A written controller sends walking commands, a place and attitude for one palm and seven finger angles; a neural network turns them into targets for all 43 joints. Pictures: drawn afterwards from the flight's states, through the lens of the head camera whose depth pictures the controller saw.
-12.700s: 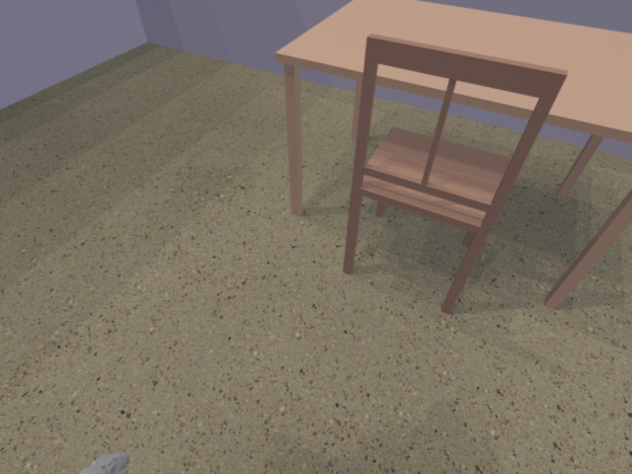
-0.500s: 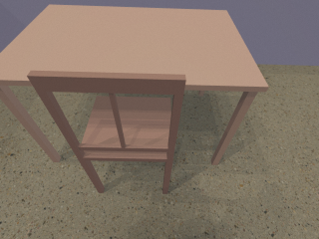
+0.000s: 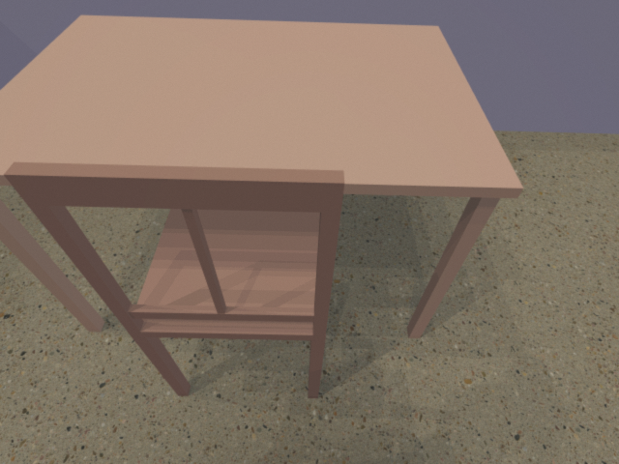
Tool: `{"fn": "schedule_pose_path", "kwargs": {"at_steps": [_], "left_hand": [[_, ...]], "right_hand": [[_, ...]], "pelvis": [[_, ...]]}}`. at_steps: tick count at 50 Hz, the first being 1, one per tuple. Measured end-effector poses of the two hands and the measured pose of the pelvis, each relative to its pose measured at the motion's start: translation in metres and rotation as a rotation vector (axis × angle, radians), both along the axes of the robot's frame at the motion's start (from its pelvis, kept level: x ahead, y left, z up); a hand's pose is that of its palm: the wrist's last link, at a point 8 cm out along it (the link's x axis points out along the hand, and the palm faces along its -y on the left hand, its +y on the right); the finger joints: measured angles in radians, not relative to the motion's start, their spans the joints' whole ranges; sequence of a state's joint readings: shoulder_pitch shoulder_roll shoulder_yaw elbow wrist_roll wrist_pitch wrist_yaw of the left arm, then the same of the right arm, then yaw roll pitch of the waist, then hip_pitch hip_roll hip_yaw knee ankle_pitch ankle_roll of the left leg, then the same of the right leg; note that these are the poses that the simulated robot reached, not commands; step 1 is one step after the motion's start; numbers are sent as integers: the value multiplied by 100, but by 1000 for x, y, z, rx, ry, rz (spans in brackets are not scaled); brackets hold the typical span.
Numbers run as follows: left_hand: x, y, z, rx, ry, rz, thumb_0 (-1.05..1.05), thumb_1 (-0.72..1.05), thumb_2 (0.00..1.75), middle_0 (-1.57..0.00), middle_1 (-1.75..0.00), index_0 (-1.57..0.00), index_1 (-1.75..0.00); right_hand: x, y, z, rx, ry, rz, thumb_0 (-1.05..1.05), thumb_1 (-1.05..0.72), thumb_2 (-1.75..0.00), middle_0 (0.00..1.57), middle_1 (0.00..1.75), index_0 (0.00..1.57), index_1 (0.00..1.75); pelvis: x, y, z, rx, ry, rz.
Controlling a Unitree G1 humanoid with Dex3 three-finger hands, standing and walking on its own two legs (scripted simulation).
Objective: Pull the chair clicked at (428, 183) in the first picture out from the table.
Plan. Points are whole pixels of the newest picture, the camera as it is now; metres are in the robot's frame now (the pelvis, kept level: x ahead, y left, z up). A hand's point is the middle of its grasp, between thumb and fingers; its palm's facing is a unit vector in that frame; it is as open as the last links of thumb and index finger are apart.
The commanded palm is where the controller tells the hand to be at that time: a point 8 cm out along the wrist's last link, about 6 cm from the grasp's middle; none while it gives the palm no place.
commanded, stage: come to a stop and stand still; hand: left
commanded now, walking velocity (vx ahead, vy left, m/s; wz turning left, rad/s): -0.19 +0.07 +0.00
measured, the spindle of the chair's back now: (207, 266) +0.43 +0.21 -0.07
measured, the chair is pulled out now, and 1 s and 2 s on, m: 0.00 0.00 0.00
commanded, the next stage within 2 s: look again from close up in 1.06 s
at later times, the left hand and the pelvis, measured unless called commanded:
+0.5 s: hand out of the picture +0.07 +0.20 -0.17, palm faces +0.01 -0.96 -0.27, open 7.3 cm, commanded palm none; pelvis +0.03 +0.00 +0.01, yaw -1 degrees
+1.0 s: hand out of the picture +0.08 +0.26 -0.17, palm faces -0.05 -0.97 -0.24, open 7.3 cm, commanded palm none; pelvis +0.01 +0.06 +0.00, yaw -4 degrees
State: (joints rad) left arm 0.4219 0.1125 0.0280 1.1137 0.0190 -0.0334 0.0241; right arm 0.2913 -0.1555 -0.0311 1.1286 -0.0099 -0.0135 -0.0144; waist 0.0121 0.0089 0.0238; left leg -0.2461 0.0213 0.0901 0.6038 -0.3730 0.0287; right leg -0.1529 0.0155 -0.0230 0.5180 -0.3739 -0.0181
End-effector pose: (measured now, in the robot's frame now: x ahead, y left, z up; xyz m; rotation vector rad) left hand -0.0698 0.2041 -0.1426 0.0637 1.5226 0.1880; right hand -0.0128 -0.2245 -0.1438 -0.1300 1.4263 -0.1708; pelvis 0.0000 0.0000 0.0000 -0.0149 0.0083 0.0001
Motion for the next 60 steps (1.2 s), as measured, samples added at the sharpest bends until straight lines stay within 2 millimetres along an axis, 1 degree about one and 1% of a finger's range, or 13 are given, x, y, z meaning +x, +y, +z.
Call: {"fn": "schedule_pose_path", "kwargs": {"at_steps": [3, 6, 11, 16, 23, 26, 29, 35, 39, 45, 49, 55, 60], "left_hand": [[11, -2, -6, -21, 29, 1, 0, 91, 90, -20, -30, -20, -30], [35, -2, -6, -20, 24, -11, 0, 91, 90, -20, -30, -20, -30], [90, 6, -1, 39, -76, -31, 1, 92, 90, -20, -30, -20, -30], [123, 24, 9, 120, -151, -59, 1, 93, 90, -20, -30, -20, -30], [134, 41, 14, 139, -175, -102, 0, 92, 90, -20, -30, -20, -30], [135, 50, 8, 122, -178, -126, 0, 91, 90, -20, -30, -20, -30], [143, 64, -3, 124, -222, -140, 0, 91, 90, -20, -30, -20, -30], [163, 78, 0, 122, -352, -172, 0, 91, 90, -20, -30, -20, -30], [172, 87, 2, 105, -373, -204, 0, 91, 90, -20, -30, -20, -30], [167, 98, 8, 97, -377, -211, 0, 91, 90, -20, -30, -20, -30], [150, 102, 7, 92, -335, -204, 0, 91, 90, -20, -30, -20, -30], [115, 98, 4, 79, -241, -191, 0, 91, 90, -20, -30, -20, -30], [89, 89, 2, 62, -173, -178, 0, 91, 90, -20, -30, -20, -30]], "right_hand": [[26, 2, 3, -23, -34, 7, 0, -91, -90, 20, 30, 20, 30], [45, 6, 6, -33, -64, 10, 0, -91, -90, 20, 30, 20, 30], [57, 6, -1, -9, -29, 22, 1, -92, -90, 20, 30, 20, 30], [65, -6, -8, 7, -5, -1, 1, -92, -90, 20, 30, 20, 30], [95, -15, 4, -30, -83, 6, 1, -91, -90, 20, 30, 20, 30], [108, -12, 10, -49, -154, 18, 0, -91, -90, 20, 30, 20, 30], [119, -10, 8, -80, -268, 21, 0, -91, -90, 20, 30, 20, 30], [131, 6, 17, -81, -368, 26, 0, -90, -90, 20, 30, 20, 30], [127, 25, 24, -73, -399, 32, 0, -90, -90, 20, 30, 20, 30], [99, 48, 21, -42, -328, 37, 0, -90, -90, 20, 30, 20, 30], [75, 55, 17, -27, -263, 19, 0, -90, -90, 20, 30, 21, 30], [46, 47, 15, -37, -186, -11, 0, -91, -90, 20, 30, 21, 30], [29, 40, 15, -39, -140, -26, 0, -91, -90, 20, 30, 20, 30]], "pelvis": [[16, 2, -1, 14, -9, -11], [28, 4, 1, 17, -15, -9], [38, 0, 2, 32, -20, 7], [40, -9, 1, 34, -6, 9], [29, -1, 6, 38, -16, -20], [25, 9, 4, 32, -24, -30], [26, 20, -12, 14, -25, -34], [26, 33, -16, 4, -41, -48], [20, 46, -13, 0, -37, -58], [11, 57, -6, -8, -31, -60], [6, 60, -4, -5, -32, -61], [2, 60, 0, 4, -34, -63], [0, 56, 2, 9, -35, -64]]}}
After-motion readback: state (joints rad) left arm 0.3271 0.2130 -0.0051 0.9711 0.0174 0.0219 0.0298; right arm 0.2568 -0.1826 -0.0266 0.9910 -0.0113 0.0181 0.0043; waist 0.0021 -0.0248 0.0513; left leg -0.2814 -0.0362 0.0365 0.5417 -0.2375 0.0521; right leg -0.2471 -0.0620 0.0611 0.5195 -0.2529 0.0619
